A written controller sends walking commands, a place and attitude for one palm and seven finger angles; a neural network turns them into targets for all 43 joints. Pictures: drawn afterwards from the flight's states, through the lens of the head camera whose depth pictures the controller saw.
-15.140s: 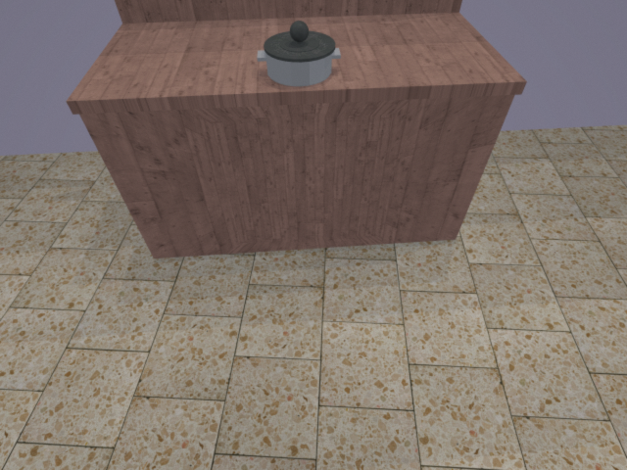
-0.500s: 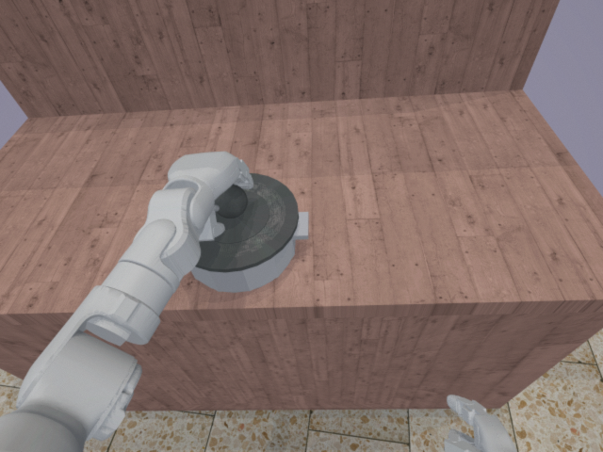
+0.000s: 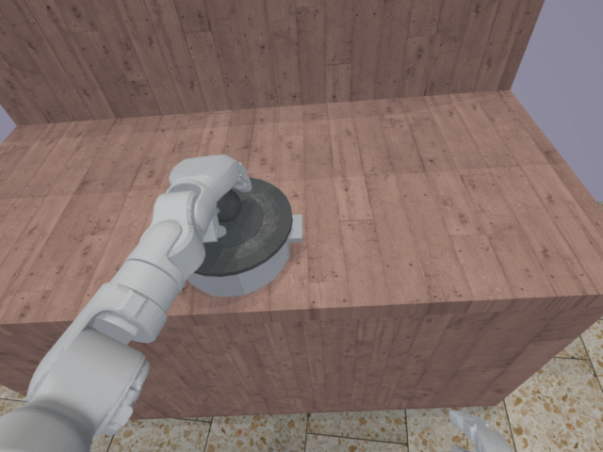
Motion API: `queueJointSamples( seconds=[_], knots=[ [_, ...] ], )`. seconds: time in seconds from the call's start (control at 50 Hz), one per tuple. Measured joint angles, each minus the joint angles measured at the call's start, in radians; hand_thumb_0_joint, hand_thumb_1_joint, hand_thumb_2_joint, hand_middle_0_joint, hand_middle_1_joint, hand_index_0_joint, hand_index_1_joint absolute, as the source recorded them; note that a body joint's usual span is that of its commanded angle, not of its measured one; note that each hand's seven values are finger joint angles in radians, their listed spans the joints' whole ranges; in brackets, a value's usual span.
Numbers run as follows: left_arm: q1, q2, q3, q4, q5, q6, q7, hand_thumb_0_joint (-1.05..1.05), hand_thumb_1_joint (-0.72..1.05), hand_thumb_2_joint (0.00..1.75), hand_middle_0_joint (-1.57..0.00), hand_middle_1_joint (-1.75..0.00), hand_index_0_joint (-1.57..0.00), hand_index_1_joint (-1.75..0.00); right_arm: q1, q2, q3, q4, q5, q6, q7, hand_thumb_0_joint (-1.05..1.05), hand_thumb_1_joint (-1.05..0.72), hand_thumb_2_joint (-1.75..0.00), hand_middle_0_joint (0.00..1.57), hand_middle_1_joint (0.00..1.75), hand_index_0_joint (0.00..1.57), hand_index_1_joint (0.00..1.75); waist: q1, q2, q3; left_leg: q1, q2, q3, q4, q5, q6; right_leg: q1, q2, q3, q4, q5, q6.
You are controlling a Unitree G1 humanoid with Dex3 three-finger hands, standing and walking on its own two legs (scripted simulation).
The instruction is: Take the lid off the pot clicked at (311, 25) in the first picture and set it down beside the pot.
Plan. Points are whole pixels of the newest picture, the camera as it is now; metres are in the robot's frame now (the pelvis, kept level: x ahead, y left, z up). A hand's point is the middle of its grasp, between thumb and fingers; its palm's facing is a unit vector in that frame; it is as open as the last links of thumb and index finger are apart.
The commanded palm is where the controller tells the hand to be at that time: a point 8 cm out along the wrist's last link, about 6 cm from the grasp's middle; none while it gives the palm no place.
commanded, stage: close the fingers and squeeze the knob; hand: left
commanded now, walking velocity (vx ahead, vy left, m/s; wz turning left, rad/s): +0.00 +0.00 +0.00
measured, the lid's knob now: (223, 205) +0.46 +0.13 +0.08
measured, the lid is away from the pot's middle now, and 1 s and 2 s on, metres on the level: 0.00 0.01 0.01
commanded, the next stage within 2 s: lift the lid straight up in 1.22 s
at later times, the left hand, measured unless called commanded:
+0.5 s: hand (210, 212) +0.42 +0.14 +0.10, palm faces -0.25 -0.08 -0.96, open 8.5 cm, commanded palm +0.40 +0.14 +0.17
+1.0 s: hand (210, 213) +0.42 +0.14 +0.10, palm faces -0.26 -0.07 -0.96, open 8.5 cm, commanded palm +0.40 +0.13 +0.17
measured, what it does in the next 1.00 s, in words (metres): stands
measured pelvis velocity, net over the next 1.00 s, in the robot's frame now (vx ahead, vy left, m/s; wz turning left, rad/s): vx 0.00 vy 0.00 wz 0.01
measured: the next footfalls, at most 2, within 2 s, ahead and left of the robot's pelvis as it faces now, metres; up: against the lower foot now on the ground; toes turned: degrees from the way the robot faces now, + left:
none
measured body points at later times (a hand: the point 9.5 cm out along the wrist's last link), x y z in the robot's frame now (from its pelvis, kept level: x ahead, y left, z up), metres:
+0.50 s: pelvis +0.00 +0.00 +0.00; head +0.02 -0.04 +0.45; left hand +0.43 +0.14 +0.16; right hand +0.16 -0.24 -0.12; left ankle +0.03 +0.09 -0.74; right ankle -0.04 -0.11 -0.74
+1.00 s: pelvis +0.00 +0.00 +0.00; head +0.02 -0.03 +0.45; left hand +0.43 +0.14 +0.16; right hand +0.15 -0.24 -0.13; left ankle +0.03 +0.09 -0.74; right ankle -0.04 -0.11 -0.74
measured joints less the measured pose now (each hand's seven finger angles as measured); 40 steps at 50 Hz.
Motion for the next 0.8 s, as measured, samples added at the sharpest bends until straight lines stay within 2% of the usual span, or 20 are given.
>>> queueJointSamples(
  seconds=[0.44, 0.6, 0.8],
  knots=[
    [0.040, 0.027, 0.014, -0.066, -0.006, -0.013, -0.011, 0.00, 0.00, 1.16, -0.69, -0.68, -0.67, -0.67, -0.020, -0.007, -0.002, -0.016, 0.005, 0.001, 0.003, 0.01, -0.91, -0.90, 0.19, 0.29, 0.20, 0.30, 0.006, -0.002, 0.004, 0.001, 0.004, -0.006, 0.007, -0.005, -0.003, 0.007, 0.005, -0.005, -0.004, 0.000, -0.003],
    [0.042, 0.026, 0.017, -0.067, -0.006, -0.011, -0.011, 0.01, 0.07, 1.08, -0.69, -0.80, -0.63, -0.76, -0.031, -0.001, 0.005, -0.020, 0.006, 0.004, 0.003, 0.01, -0.91, -0.90, 0.19, 0.29, 0.20, 0.30, 0.008, -0.001, 0.004, 0.000, 0.004, -0.005, 0.009, -0.004, -0.003, 0.006, 0.005, -0.004, -0.003, 0.001, -0.003],
    [0.030, 0.024, 0.002, -0.061, -0.001, -0.003, -0.015, 0.01, 0.09, 1.04, -0.68, -0.82, -0.61, -0.79, -0.023, 0.000, 0.002, -0.019, 0.004, 0.009, 0.004, 0.01, -0.91, -0.90, 0.20, 0.29, 0.20, 0.30, 0.008, 0.000, 0.005, -0.003, 0.003, -0.006, 0.008, -0.002, -0.001, 0.003, 0.003, -0.005, -0.002, 0.002, -0.002]
  ],
)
